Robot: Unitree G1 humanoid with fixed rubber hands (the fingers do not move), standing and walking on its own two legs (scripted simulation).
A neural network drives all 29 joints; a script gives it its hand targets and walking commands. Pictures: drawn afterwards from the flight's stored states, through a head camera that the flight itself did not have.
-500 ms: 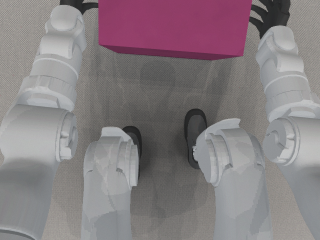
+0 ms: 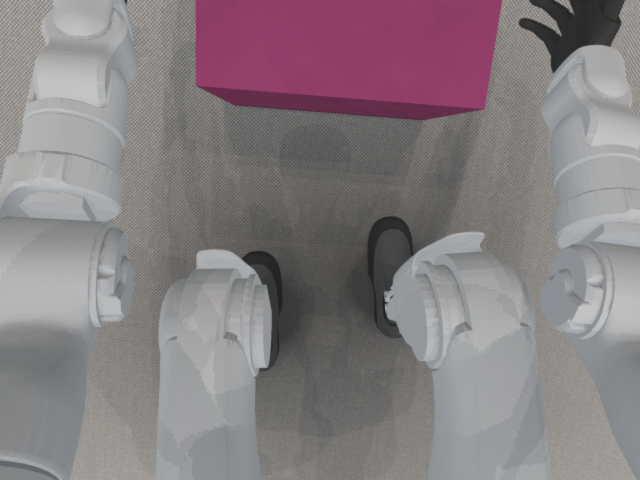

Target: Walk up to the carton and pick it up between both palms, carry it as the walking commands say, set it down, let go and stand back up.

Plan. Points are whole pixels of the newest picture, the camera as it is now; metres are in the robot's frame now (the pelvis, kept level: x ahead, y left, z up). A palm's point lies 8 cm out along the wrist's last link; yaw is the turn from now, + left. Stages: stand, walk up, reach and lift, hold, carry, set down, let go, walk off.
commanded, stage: set down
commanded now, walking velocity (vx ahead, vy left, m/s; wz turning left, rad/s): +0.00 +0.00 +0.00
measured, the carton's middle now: (341, 21) +0.55 -0.06 -0.28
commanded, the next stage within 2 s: let go in 1.16 s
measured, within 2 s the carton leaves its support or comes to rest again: neither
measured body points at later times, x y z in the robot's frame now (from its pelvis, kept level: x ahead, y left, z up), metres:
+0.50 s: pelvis +0.02 +0.01 +0.08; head +0.33 +0.00 +0.40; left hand +0.59 +0.19 -0.01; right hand +0.50 -0.29 -0.02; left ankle +0.10 +0.11 -0.35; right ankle +0.14 -0.12 -0.35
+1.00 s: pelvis +0.07 +0.00 +0.21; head +0.34 -0.01 +0.58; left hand +0.59 +0.21 +0.14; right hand +0.50 -0.31 +0.13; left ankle +0.10 +0.11 -0.35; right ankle +0.14 -0.12 -0.35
